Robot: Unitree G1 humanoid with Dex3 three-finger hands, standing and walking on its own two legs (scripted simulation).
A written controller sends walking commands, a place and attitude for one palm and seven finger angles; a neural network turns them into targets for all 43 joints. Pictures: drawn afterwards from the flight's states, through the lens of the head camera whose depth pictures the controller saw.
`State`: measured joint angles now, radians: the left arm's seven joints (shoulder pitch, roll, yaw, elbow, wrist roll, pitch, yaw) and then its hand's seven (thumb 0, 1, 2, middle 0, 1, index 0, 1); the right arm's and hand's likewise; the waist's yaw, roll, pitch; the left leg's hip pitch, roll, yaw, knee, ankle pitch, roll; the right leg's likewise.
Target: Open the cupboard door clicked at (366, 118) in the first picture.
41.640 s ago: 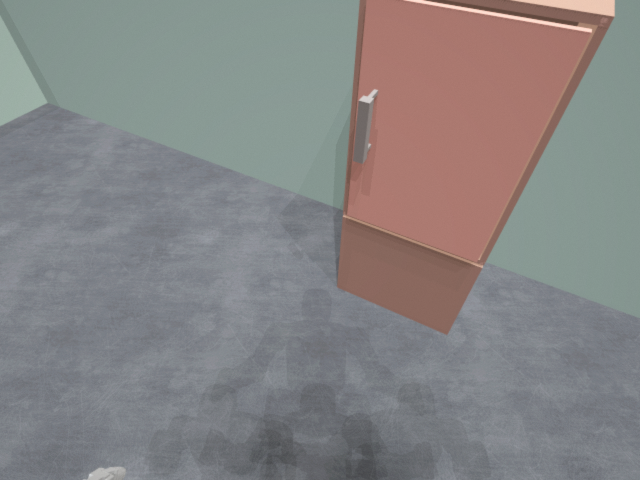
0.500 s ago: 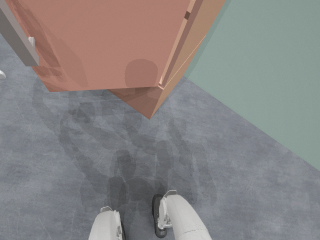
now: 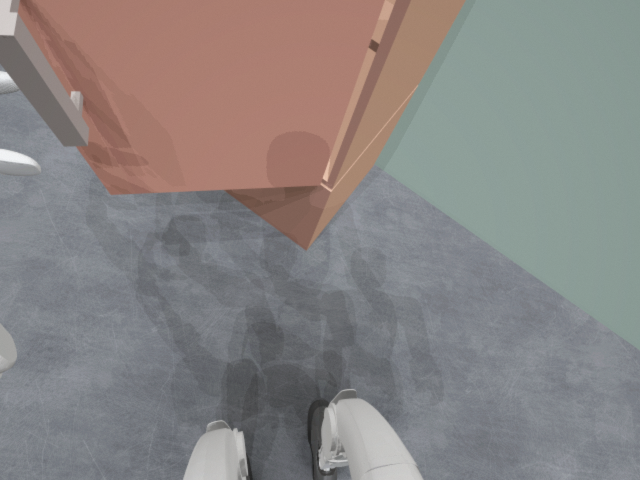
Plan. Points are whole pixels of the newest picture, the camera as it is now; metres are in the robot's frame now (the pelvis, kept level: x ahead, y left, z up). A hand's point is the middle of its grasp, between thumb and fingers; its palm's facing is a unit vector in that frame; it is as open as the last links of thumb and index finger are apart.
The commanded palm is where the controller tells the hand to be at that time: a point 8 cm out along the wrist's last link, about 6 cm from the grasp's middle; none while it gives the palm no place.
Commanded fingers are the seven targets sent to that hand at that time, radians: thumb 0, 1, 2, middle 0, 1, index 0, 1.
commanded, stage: slide the fingers in behind the handle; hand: left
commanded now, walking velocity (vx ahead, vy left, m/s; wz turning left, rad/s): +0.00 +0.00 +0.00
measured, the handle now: (46, 72) +0.56 +0.25 +0.06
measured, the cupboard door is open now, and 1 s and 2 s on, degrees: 43 43 44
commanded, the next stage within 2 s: close the thumb around the handle in 1.70 s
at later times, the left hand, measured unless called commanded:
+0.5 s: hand (9, 115) +0.50 +0.28 +0.06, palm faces +0.02 -1.00 -0.02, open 14.0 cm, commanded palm +0.49 +0.31 +0.06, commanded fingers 0.00 -0.50 0.30 -0.30 -1.20 -0.30 -1.20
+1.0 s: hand (42, 113) +0.51 +0.25 +0.06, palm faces +0.01 -1.00 -0.02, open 14.0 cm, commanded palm +0.49 +0.28 +0.06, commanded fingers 0.00 -0.50 0.30 -0.30 -1.20 -0.30 -1.20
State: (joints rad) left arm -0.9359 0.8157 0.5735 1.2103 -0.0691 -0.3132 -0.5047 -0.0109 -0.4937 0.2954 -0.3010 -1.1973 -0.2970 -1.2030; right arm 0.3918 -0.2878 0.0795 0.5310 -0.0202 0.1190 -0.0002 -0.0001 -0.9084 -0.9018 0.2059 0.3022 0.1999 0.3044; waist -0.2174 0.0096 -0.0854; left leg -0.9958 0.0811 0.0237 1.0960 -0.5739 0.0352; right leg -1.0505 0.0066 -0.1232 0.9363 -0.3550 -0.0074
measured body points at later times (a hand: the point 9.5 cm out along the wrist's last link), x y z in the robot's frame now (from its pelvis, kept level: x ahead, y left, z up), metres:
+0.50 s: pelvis -0.02 +0.00 +0.00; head +0.16 +0.04 +0.41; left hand +0.50 +0.33 +0.06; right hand -0.02 -0.27 -0.09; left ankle -0.05 +0.09 -0.66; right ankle +0.04 -0.13 -0.66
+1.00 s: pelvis -0.01 +0.00 +0.00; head +0.15 +0.04 +0.42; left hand +0.50 +0.30 +0.07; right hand -0.02 -0.26 -0.09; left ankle -0.05 +0.09 -0.66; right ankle +0.04 -0.13 -0.66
